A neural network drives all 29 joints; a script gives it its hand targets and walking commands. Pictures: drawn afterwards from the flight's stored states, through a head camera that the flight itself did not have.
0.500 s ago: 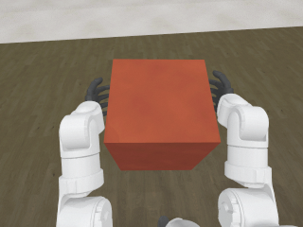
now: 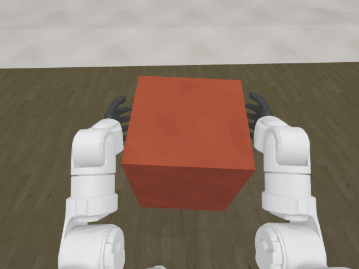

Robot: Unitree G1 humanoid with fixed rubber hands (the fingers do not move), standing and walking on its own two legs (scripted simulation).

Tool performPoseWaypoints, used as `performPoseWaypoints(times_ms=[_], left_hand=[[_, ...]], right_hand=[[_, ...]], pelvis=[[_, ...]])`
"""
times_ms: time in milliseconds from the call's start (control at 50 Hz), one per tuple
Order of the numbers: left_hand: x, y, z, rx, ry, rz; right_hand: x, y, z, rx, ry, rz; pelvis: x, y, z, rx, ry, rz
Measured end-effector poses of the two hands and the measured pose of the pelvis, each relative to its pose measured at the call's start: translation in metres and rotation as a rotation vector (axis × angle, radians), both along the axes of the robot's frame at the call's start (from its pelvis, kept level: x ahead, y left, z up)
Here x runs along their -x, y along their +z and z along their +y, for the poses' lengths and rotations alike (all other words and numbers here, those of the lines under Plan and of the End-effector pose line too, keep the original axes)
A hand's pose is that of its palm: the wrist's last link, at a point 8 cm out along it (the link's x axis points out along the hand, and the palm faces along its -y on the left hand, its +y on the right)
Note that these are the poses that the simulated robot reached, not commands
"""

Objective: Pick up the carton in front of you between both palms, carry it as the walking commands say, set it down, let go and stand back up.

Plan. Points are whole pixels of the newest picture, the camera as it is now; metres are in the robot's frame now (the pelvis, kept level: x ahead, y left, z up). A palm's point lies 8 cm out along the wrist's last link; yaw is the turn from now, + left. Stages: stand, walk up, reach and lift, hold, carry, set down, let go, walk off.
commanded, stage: carry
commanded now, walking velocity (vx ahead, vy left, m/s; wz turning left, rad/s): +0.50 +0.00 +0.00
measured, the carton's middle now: (185, 149) +0.36 +0.02 +0.06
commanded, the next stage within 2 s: none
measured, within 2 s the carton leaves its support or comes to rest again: neither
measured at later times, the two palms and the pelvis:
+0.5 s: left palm (140, 68) +0.62 +0.15 +0.09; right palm (242, 66) +0.64 -0.15 +0.09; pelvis +0.27 -0.01 -0.03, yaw +1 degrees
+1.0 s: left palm (132, 56) +0.68 +0.18 +0.10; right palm (230, 54) +0.69 -0.12 +0.10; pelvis +0.33 +0.02 -0.02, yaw +1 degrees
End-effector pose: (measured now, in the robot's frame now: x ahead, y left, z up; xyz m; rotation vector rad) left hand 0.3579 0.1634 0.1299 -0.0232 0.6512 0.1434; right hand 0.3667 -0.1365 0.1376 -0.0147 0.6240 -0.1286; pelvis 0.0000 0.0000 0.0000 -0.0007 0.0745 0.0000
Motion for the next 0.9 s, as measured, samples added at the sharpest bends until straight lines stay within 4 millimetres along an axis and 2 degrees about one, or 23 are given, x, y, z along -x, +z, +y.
performPoseWaypoints(times_ms=[60, 120, 280, 340, 400, 440, 480, 560, 620, 780, 900], left_hand=[[-0.035, -0.019, -0.006, -0.011, -0.043, 0.084], [-0.066, -0.029, -0.013, -0.020, -0.072, 0.141], [-0.153, -0.031, -0.016, 0.004, -0.053, 0.096], [-0.187, -0.025, -0.017, 0.007, -0.033, 0.045], [-0.224, -0.022, -0.019, -0.002, -0.011, -0.004], [-0.246, -0.024, -0.019, -0.026, 0.000, -0.014], [-0.261, -0.032, -0.017, -0.044, 0.006, 0.025], [-0.275, -0.051, -0.010, -0.035, 0.029, 0.120], [-0.284, -0.055, -0.006, -0.030, 0.040, 0.133], [-0.315, -0.037, 0.003, -0.010, 0.024, 0.058], [-0.321, -0.033, 0.010, -0.011, 0.002, 0.071]], right_hand=[[-0.025, -0.019, -0.006, 0.005, -0.030, 0.084], [-0.049, -0.032, -0.013, -0.004, -0.058, 0.143], [-0.139, -0.028, -0.016, -0.020, -0.070, 0.096], [-0.178, -0.023, -0.017, -0.026, -0.057, 0.045], [-0.220, -0.023, -0.019, -0.033, -0.031, -0.003], [-0.248, -0.029, -0.019, -0.041, -0.009, -0.013], [-0.267, -0.039, -0.017, -0.044, 0.007, 0.025], [-0.290, -0.056, -0.010, -0.032, 0.034, 0.120], [-0.303, -0.060, -0.005, -0.032, 0.040, 0.133], [-0.323, -0.040, 0.003, -0.027, 0.011, 0.059], [-0.324, -0.035, 0.010, -0.017, -0.001, 0.072]], pelvis=[[-0.032, 0.001, 0.008, 0.009, 0.006, 0.004], [-0.063, 0.007, 0.015, 0.020, 0.002, 0.009], [-0.145, 0.012, 0.013, 0.032, 0.008, 0.024], [-0.181, 0.005, 0.007, 0.020, 0.013, 0.021], [-0.223, -0.012, 0.000, -0.010, 0.024, 0.002], [-0.246, -0.024, -0.002, 0.000, 0.020, -0.002], [-0.259, -0.026, -0.004, 0.008, 0.022, 0.000], [-0.280, -0.021, -0.009, -0.010, 0.029, 0.005], [-0.292, -0.018, -0.008, -0.021, 0.030, 0.005], [-0.318, -0.017, 0.005, -0.015, 0.021, 0.010], [-0.329, -0.019, 0.017, -0.004, 0.021, 0.007]])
